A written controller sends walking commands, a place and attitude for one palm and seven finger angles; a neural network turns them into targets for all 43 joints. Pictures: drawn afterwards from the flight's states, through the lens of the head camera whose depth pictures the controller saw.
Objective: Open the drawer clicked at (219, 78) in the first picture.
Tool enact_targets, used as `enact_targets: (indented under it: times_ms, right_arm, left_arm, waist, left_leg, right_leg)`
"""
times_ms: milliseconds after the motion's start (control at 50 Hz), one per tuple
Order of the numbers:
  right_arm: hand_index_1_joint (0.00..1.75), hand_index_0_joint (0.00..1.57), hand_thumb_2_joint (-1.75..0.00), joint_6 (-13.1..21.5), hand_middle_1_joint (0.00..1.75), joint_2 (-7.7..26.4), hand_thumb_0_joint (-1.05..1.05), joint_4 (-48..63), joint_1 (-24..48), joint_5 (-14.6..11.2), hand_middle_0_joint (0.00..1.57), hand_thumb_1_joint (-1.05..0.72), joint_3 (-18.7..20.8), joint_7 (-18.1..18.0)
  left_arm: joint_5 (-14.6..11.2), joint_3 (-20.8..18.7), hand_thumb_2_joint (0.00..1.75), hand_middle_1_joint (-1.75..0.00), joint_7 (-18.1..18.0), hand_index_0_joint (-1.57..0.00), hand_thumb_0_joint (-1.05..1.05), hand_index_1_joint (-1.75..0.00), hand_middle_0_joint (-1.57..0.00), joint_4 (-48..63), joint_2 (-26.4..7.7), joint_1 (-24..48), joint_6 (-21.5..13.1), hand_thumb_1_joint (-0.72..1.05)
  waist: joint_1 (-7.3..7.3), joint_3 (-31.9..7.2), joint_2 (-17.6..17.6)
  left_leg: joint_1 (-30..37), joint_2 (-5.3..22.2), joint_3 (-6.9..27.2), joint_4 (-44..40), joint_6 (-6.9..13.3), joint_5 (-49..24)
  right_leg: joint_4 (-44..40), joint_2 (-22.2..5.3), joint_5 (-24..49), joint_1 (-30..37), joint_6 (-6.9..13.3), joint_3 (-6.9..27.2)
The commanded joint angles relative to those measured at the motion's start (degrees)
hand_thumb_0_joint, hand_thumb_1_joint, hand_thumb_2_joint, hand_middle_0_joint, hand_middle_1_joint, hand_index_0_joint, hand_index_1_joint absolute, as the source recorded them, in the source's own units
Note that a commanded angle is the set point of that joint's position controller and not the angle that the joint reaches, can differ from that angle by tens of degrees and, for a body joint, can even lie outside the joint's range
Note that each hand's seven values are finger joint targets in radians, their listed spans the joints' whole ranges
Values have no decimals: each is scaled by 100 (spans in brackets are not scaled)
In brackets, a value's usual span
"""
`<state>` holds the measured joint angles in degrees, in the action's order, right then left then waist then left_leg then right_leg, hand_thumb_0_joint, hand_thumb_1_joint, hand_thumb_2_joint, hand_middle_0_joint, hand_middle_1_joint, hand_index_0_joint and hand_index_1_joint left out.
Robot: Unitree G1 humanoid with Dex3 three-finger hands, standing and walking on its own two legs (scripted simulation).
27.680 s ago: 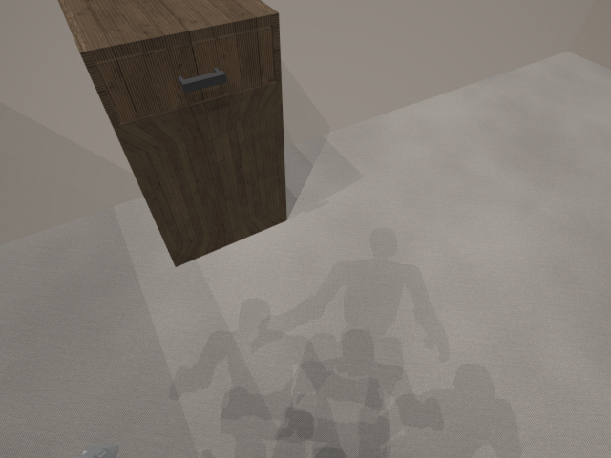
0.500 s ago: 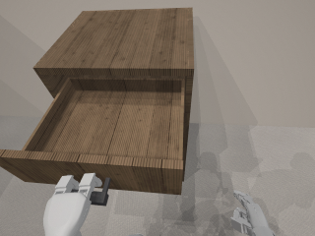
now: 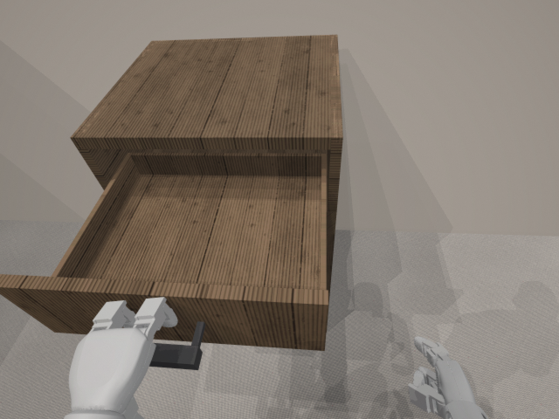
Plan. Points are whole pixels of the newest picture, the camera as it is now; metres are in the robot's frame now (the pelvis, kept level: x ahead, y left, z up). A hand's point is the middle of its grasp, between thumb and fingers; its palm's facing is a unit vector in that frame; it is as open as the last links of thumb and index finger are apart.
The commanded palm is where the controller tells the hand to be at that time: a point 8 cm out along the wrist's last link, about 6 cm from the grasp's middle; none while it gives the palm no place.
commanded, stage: lift the hand off the handle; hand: left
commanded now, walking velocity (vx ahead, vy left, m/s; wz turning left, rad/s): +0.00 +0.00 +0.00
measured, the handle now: (162, 340) +0.22 +0.21 +0.01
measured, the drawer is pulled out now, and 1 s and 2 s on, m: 0.30 0.30 0.30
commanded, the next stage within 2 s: draw the hand back to the body in 0.88 s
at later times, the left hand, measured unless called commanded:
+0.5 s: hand (117, 347) +0.18 +0.22 +0.08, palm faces +0.04 -0.17 -0.98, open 13.0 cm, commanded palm +0.16 +0.21 +0.17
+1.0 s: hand (104, 308) +0.20 +0.22 +0.14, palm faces +0.09 -0.16 -0.98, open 13.8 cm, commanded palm +0.15 +0.21 +0.21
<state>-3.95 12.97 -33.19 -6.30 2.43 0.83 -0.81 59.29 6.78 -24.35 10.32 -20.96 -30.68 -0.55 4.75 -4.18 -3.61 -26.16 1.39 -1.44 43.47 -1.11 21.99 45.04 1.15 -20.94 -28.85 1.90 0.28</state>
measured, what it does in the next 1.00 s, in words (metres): stands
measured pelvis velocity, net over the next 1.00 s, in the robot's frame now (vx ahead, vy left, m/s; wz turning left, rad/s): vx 0.03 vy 0.01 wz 0.00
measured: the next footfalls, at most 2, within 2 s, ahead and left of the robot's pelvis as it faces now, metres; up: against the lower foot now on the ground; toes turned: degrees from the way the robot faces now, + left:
none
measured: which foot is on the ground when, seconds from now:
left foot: down 0.00-1.00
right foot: down 0.00-1.00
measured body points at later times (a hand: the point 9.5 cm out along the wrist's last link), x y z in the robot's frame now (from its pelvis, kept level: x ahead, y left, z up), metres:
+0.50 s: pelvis +0.02 +0.02 +0.02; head +0.02 -0.02 +0.46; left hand +0.17 +0.23 +0.14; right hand +0.25 -0.16 -0.07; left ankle +0.00 +0.13 -0.71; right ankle +0.02 -0.10 -0.71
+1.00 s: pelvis +0.03 +0.01 +0.03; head +0.02 -0.04 +0.47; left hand +0.19 +0.22 +0.20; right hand +0.27 -0.18 -0.05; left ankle +0.00 +0.13 -0.71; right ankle +0.02 -0.10 -0.71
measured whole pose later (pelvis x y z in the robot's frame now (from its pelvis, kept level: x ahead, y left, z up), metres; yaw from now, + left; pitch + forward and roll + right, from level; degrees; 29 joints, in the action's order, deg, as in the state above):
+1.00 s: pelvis +0.03 +0.01 +0.03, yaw +0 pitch -1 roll +0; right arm -8.0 16.0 -28.8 -4.6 -1.6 -3.5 2.7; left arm 50.5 3.8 -4.3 35.2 -27.0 -31.6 10.5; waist 7.0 -1.7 -6.6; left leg -10.3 1.6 -1.4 29.1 -0.7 17.7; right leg 29.2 1.5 -16.0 -12.2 1.1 0.3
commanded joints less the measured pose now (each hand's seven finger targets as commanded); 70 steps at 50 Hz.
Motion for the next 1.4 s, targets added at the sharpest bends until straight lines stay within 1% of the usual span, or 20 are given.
enact_targets:
  times_ms: [0, 120, 240, 320, 480, 540, 620, 760, 800, 820, 860, 900, 960, 1020, 1060, 1100, 1220, 1280, 1320, 1380]
  right_arm:
    - [30, 20, -90, 298, 30, 452, 0, 988, 947, -21, 20, -90, 149, 1]
    - [30, 20, -90, 352, 30, 487, 0, 1035, 912, -26, 20, -90, 100, 28]
    - [30, 20, -90, 317, 30, 485, 0, 1025, 932, -56, 20, -90, 62, 92]
    - [30, 20, -90, 357, 30, 487, 0, 1125, 882, -40, 20, -90, 38, 141]
    - [30, 20, -90, 329, 30, 491, 0, 1133, 915, -63, 20, -90, 1, 201]
    - [30, 20, -90, 307, 30, 495, 0, 1143, 958, -124, 20, -90, -31, 182]
    - [30, 20, -90, 173, 30, 446, 0, 1110, 1097, -220, 20, -90, -129, 278]
    - [30, 20, -90, -139, 30, 572, 0, 1378, 1396, -434, 20, -90, -232, 379]
    - [30, 20, -90, -171, 30, 615, 0, 1417, 1553, -487, 20, -90, -274, 356]
    - [30, 20, -90, -183, 30, 586, 0, 1422, 1365, -417, 20, -90, -306, 375]
    - [30, 20, -90, -168, 30, 631, 0, 1397, 1286, -431, 20, -90, -281, 349]
    - [30, 20, -90, -137, 30, 681, 0, 1475, 1382, -446, 20, -90, -268, 320]
    - [30, 20, -90, -66, 30, 669, 0, 1423, 1092, -361, 20, -90, -195, 281]
    - [30, 20, -90, -12, 30, 700, 0, 1419, 1051, -324, 20, -90, -187, 231]
    - [30, 20, -90, 15, 30, 697, 0, 1335, 1024, -321, 20, -90, -156, 204]
    - [30, 20, -90, 37, 30, 752, 0, 1327, 1215, -363, 20, -90, -141, 176]
    - [30, 20, -90, 74, 30, 759, 0, 1368, 1032, -319, 20, -90, -135, 124]
    - [30, 20, -90, 84, 30, 800, 0, 1364, 963, -338, 20, -90, -92, 114]
    - [30, 20, -90, 86, 30, 788, 0, 1406, 976, -327, 20, -90, -132, 104]
    - [30, 20, -90, 89, 30, 787, 0, 1354, 908, -317, 20, -90, -71, 77]
  left_arm:
    - [-169, -824, 30, -120, -230, -30, 0, -120, -30, 1583, -692, 605, 217, -50]
    - [-197, -802, 30, -120, 120, -30, 0, -120, -30, 2257, -875, 662, 175, -50]
    - [-226, -722, 30, -120, 348, -30, 0, -120, -30, 2473, -840, 689, 203, -50]
    - [-234, -605, 30, -120, 473, -30, 0, -120, -30, 3074, -831, 827, 214, -50]
    - [-242, -373, 30, -120, 760, -30, 0, -120, -30, 3602, -778, 1209, 282, -50]
    - [-305, -524, 30, -120, 856, -30, 0, -120, -30, 3776, -955, 1145, 373, -50]
    - [-312, -423, 30, -120, 1145, -30, 0, -120, -30, 3379, -828, 1002, 754, -50]
    - [-817, -531, 30, -120, 1789, -30, 0, -120, -30, 3643, -1019, 429, 1303, -50]
    - [-870, -899, 30, -120, 1821, -30, 0, -120, -30, 3563, -1305, 395, 1346, -50]
    - [-771, -724, 30, -120, 1859, -30, 0, -120, -30, 3645, -1171, 448, 1304, -50]
    - [-785, -893, 30, -120, 1831, -30, 0, -120, -30, 3472, -1291, 262, 1163, -50]
    - [-804, -1169, 30, -120, 1758, -30, 0, -120, -30, 3783, -1542, 389, 1097, -50]
    - [-824, -1029, 30, -120, 1712, -30, 0, -120, -30, 3665, -1312, 215, 854, -50]
    - [-818, -1323, 30, -120, 1620, -30, 0, -120, -30, 3854, -1570, 354, 746, -50]
    - [-866, -1349, 30, -120, 1605, -30, 0, -120, -30, 3450, -1496, 96, 671, -50]
    - [-930, -1574, 30, -120, 1597, -30, 0, -120, -30, 3577, -1677, 277, 678, -50]
    - [-1042, -1688, 30, -120, 1701, -30, 0, -120, -30, 3619, -1744, 113, 616, -50]
    - [-1118, -1807, 30, -120, 1698, -30, 0, -120, -30, 3483, -1781, -249, 513, -50]
    - [-1137, -1829, 30, -120, 1684, -30, 0, -120, -30, 3675, -1778, -187, 532, -50]
    - [-1127, -1850, 30, -120, 1660, -30, 0, -120, -30, 3456, -1751, -134, 432, -50]
  waist:
    - [9, -675, 291]
    - [122, -706, 115]
    - [98, -371, 229]
    - [150, -679, -86]
    - [135, -611, 58]
    - [190, -728, -124]
    - [228, -548, 105]
    - [259, -243, 184]
    - [233, -105, 280]
    - [262, -225, 269]
    - [229, -83, 269]
    - [209, -341, 260]
    - [209, -318, 286]
    - [237, -556, 141]
    - [202, -152, 328]
    - [179, -213, 128]
    - [230, -360, 230]
    - [223, -182, 370]
    - [246, -325, 98]
    - [208, -69, 315]
  left_leg:
    - [707, -262, 79, -675, 246, -630]
    - [1079, -200, 98, -907, 249, -889]
    - [1199, -139, 134, -1075, 231, -1019]
    - [1500, -78, 146, -1144, 223, -1335]
    - [1679, 16, 238, -1289, 185, -1815]
    - [1747, 38, 209, -1354, 164, -1933]
    - [1612, 38, 202, -1554, 174, -1852]
    - [1499, 54, 26, -1855, 193, -2102]
    - [1431, 114, 40, -1847, 171, -1814]
    - [1446, 54, 5, -1855, 206, -1833]
    - [1498, 39, -19, -1799, 186, -1844]
    - [1570, 74, 23, -1722, 176, -1769]
    - [1710, -20, -6, -1611, 212, -1924]
    - [1743, -41, 6, -1575, 215, -1907]
    - [1662, -63, 6, -1600, 208, -1807]
    - [1711, -29, 48, -1634, 184, -1618]
    - [1654, -48, 26, -1688, 218, -1668]
    - [1565, -37, 17, -1669, 194, -1723]
    - [1594, -21, 22, -1687, 198, -1621]
    - [1584, -8, 40, -1712, 198, -1527]
  right_leg:
    - [-1267, -103, 504, 358, 68, 309]
    - [-1407, -131, 611, 575, 68, 301]
    - [-1584, -104, 670, 671, 56, 210]
    - [-1592, -129, 803, 821, 70, 183]
    - [-1618, -99, 1115, 935, 55, 62]
    - [-1675, -103, 1266, 1163, 72, 118]
    - [-1752, -131, 1267, 1447, 40, -24]
    - [-1892, -149, 1979, 2102, -90, -52]
    - [-1976, -93, 1746, 2030, -75, 111]
    - [-1986, -146, 1710, 2088, -84, 35]
    - [-2052, -127, 1786, 1976, -95, 126]
    - [-2068, -135, 1816, 2028, -75, 253]
    - [-2121, -187, 2003, 1885, -95, 236]
    - [-2125, -249, 2120, 1980, -82, 310]
    - [-2183, -234, 2030, 1797, -103, 309]
    - [-2257, -225, 1787, 1779, -74, 419]
    - [-2215, -304, 1801, 1906, -124, 230]
    - [-2186, -296, 1983, 1830, -152, 215]
    - [-2195, -312, 1721, 1844, -131, 156]
    - [-2256, -281, 1476, 1602, -136, 155]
